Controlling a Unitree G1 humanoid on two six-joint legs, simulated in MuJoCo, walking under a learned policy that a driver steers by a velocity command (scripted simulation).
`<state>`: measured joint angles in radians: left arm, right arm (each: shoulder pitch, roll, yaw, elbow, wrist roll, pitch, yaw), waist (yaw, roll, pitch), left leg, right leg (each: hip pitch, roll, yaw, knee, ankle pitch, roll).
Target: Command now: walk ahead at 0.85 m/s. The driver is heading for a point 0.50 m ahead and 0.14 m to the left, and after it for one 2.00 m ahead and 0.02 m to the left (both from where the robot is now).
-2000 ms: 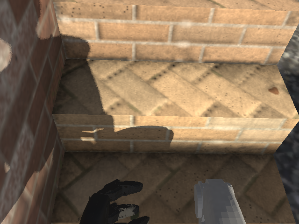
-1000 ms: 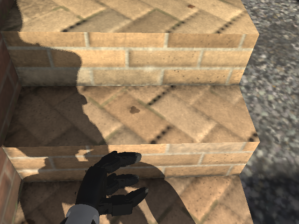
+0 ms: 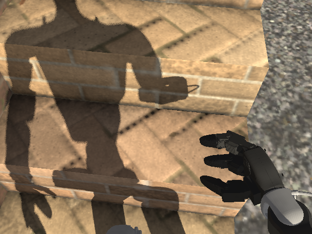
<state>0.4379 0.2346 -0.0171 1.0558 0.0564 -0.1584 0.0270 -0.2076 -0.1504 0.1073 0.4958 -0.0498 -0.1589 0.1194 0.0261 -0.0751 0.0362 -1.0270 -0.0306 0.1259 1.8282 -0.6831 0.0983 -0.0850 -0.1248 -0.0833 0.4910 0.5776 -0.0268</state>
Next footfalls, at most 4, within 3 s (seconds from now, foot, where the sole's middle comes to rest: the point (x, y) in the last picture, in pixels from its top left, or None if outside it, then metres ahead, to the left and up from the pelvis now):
0.40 left None -0.07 -0.06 -0.61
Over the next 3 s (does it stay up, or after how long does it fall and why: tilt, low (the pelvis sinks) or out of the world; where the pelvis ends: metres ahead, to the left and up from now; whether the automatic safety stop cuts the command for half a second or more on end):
falls after 0.54 s (tilt)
